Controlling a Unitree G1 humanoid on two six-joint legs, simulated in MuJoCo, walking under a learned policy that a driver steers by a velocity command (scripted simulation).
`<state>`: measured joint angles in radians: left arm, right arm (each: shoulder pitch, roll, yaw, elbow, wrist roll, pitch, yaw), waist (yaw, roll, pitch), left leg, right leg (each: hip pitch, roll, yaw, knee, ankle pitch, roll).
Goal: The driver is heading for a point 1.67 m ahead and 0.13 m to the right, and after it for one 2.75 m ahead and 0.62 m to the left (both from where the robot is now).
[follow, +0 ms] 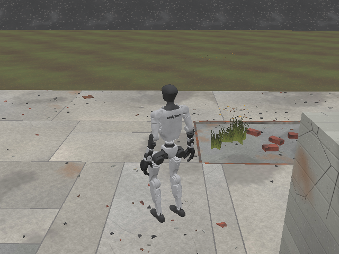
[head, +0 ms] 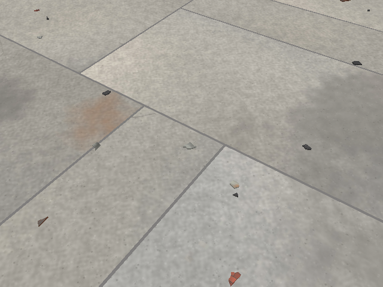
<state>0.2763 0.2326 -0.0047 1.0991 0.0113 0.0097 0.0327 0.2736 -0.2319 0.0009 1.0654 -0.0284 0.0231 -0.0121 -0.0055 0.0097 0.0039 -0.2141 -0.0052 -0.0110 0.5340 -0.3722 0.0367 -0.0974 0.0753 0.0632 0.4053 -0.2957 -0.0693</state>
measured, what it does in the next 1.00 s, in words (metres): walks ahead: left foot, then right foot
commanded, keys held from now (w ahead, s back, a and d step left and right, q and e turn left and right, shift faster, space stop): w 1.00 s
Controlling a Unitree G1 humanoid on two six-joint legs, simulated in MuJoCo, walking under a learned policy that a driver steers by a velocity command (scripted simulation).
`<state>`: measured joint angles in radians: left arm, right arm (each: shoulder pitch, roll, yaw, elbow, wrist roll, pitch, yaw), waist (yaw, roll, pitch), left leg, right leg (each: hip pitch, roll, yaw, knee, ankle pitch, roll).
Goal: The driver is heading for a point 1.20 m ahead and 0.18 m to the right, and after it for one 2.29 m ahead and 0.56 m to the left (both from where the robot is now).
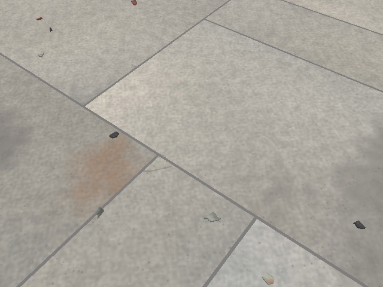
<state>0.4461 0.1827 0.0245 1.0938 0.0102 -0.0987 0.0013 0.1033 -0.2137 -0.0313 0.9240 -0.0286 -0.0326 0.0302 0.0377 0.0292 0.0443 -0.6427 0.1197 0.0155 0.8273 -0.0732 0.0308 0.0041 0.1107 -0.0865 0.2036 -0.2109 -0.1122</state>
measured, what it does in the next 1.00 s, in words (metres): walks ahead: left foot, then right foot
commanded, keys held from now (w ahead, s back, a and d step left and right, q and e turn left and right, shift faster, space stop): w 1.00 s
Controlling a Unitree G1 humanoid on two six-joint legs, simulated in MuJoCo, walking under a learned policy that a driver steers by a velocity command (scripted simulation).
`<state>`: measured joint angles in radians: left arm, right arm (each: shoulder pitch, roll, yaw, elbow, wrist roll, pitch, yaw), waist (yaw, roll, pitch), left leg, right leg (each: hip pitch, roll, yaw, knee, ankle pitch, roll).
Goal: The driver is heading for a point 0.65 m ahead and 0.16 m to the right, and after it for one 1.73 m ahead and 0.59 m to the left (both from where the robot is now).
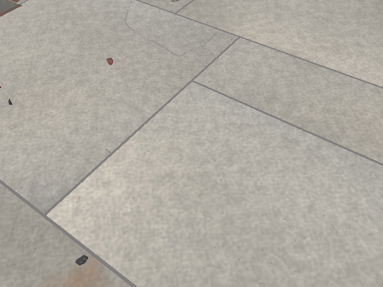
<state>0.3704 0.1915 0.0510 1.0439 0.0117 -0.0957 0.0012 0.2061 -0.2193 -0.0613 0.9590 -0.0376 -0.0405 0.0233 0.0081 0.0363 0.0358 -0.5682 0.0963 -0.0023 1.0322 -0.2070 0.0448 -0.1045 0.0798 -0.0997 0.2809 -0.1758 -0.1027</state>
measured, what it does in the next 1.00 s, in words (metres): walks ahead, turning right: left foot, then right foot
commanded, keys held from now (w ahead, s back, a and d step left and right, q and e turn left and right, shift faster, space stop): w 0.14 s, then w+e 0.72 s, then w+q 0.14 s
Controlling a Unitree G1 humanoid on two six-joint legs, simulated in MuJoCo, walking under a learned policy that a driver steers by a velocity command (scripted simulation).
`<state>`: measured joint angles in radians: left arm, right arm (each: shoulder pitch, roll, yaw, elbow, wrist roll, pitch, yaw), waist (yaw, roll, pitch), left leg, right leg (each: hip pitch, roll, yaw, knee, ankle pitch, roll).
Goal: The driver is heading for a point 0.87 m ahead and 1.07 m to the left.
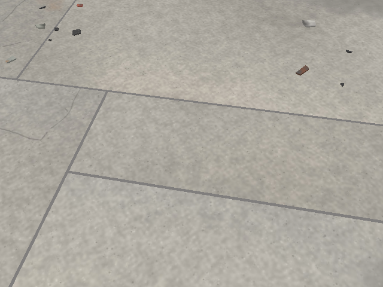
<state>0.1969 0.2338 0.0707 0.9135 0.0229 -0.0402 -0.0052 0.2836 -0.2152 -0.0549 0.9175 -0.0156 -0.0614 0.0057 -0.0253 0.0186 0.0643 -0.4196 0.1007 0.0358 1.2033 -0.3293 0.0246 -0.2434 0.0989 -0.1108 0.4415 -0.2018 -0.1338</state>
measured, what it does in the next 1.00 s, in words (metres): walks ahead, turning left: left foot, then right foot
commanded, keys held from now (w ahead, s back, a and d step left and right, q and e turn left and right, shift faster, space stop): w+q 0.70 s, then q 0.30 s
